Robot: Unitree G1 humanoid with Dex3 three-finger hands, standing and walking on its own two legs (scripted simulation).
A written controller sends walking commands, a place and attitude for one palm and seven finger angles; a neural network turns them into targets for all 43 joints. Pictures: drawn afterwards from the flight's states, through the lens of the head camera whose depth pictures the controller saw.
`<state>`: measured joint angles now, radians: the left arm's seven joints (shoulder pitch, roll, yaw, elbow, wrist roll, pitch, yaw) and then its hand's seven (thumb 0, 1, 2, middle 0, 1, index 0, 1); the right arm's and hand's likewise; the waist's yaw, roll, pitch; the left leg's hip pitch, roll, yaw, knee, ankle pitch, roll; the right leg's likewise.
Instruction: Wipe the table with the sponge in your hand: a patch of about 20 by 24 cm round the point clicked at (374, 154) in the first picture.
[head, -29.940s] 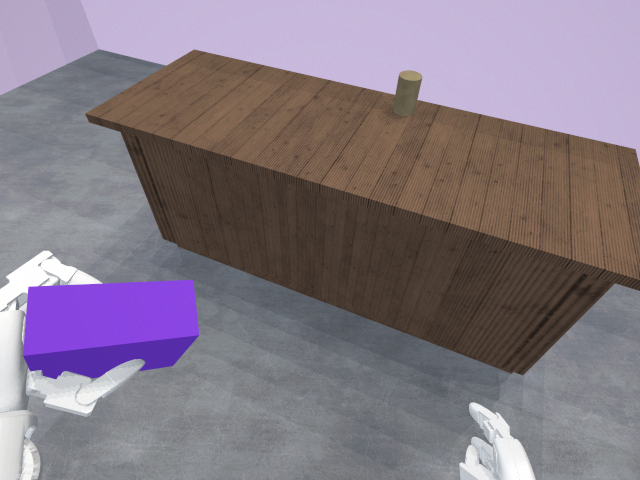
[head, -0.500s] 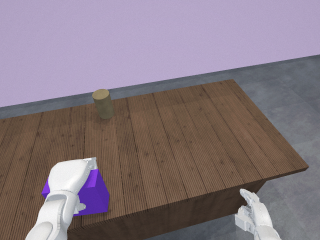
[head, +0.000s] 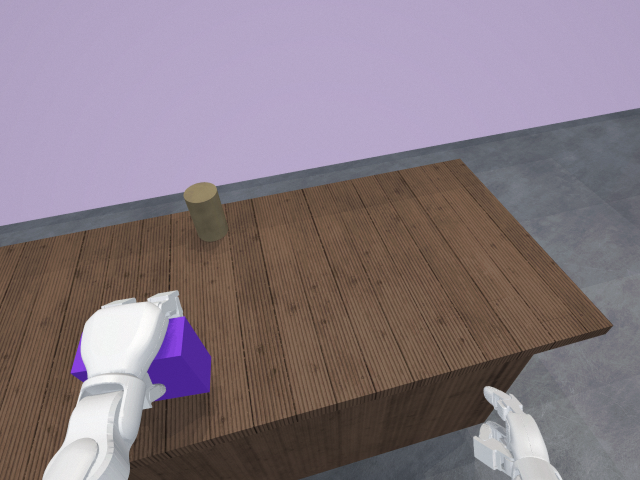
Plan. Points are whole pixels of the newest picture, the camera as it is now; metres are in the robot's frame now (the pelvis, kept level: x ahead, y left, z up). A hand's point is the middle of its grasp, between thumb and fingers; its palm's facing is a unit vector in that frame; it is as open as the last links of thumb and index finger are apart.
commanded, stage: move the sponge above the wiping area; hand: left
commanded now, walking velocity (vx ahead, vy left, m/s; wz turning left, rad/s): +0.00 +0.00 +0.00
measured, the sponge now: (156, 370) +0.23 +0.28 -0.02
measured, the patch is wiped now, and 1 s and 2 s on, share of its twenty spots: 0.00 0.00 0.00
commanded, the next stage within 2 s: lower the sponge onto the table in 0.38 s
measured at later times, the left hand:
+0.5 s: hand (120, 343) +0.23 +0.31 +0.05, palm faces +0.07 -0.05 -1.00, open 9.6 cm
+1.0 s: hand (124, 366) +0.22 +0.31 +0.01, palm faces -0.09 -0.12 -0.99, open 9.6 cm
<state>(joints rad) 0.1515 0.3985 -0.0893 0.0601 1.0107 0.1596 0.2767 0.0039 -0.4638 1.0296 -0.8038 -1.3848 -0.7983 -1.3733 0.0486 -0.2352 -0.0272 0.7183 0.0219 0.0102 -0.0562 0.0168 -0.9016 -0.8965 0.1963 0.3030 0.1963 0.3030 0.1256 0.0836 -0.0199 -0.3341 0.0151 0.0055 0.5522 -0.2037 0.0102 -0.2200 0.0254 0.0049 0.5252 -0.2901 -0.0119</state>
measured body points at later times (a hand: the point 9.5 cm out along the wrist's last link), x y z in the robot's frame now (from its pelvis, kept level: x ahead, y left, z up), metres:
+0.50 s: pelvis +0.00 -0.01 +0.00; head -0.01 -0.03 +0.45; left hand +0.23 +0.30 +0.10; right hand +0.24 -0.21 -0.09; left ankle +0.06 +0.11 -0.73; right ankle -0.01 -0.12 -0.73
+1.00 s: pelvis +0.01 +0.00 +0.00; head +0.00 -0.02 +0.45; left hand +0.22 +0.31 +0.06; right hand +0.24 -0.21 -0.09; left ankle +0.06 +0.11 -0.73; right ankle +0.00 -0.12 -0.73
